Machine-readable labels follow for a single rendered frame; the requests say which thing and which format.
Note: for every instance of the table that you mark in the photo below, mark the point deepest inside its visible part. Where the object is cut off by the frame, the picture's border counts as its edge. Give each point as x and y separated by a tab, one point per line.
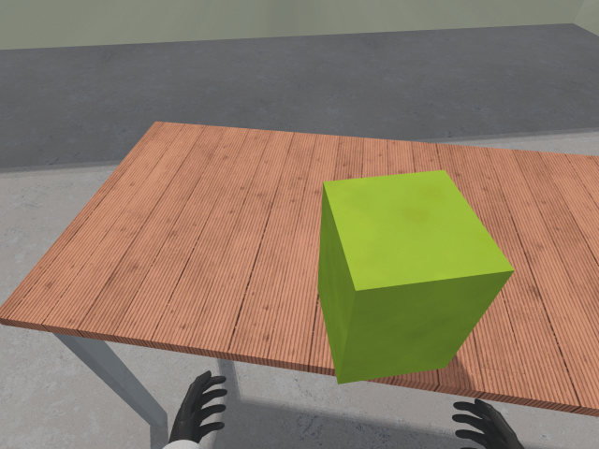
205	240

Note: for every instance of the right robot hand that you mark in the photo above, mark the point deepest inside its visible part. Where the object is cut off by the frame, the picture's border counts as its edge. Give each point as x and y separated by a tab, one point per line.
497	433

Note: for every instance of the carton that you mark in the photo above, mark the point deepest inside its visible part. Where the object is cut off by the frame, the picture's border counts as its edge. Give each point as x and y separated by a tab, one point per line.
406	271

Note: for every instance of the left robot hand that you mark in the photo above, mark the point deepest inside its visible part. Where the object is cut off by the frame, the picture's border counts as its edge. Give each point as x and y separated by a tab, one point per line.
190	416

